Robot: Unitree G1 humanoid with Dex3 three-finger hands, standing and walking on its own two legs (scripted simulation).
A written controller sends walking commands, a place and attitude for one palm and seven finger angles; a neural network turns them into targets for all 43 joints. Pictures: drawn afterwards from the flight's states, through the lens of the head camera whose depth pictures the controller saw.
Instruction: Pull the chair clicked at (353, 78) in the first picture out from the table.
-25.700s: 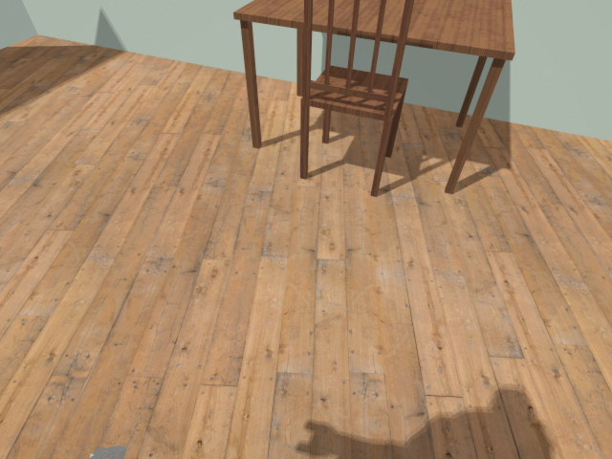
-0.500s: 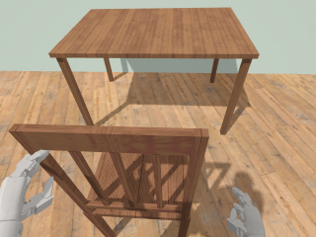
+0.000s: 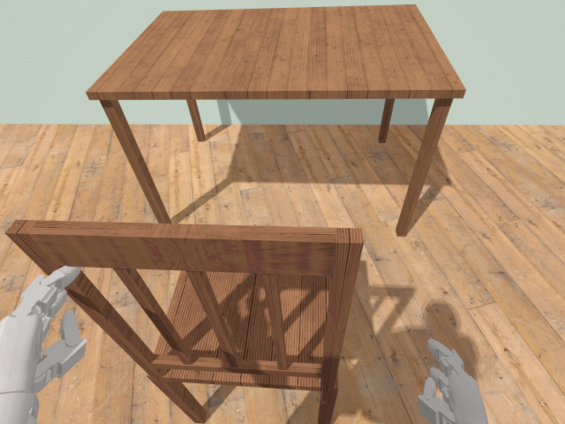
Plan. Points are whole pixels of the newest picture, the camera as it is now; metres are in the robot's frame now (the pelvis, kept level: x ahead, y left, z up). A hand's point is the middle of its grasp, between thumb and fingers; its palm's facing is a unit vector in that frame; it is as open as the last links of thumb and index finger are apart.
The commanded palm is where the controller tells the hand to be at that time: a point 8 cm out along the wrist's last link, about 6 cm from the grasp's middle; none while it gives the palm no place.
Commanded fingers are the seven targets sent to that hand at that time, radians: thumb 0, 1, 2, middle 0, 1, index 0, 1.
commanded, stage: step back with the hand held close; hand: left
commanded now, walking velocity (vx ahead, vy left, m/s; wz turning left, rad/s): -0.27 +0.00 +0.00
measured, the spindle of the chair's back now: (218, 325) +0.27 +0.16 -0.05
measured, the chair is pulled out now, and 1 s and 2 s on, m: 0.62 0.62 0.62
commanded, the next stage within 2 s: stop stepping back and stand still in 0.90 s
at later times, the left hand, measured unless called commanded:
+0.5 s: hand out of the picture +0.11 +0.27 +0.21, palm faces +0.42 -0.72 -0.55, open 7.4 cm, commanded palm +0.05 +0.32 +0.18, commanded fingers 0.00 0.90 0.90 -0.20 -0.30 -0.20 -0.30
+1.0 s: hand out of the picture +0.02 +0.29 +0.19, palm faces +0.33 -0.75 -0.58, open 7.5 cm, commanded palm -0.05 +0.33 +0.18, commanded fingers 0.00 0.90 0.90 -0.20 -0.30 -0.20 -0.30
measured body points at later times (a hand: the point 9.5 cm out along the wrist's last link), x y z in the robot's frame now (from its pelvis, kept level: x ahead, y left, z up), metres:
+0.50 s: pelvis -0.09 +0.02 -0.01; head -0.08 +0.00 +0.44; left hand +0.08 +0.30 +0.24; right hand +0.09 -0.22 -0.10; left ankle +0.00 +0.15 -0.73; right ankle -0.06 -0.13 -0.73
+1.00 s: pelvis -0.21 +0.04 +0.00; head -0.16 +0.03 +0.44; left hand +0.00 +0.32 +0.22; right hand -0.03 -0.19 -0.10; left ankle -0.05 +0.15 -0.73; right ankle -0.24 -0.10 -0.73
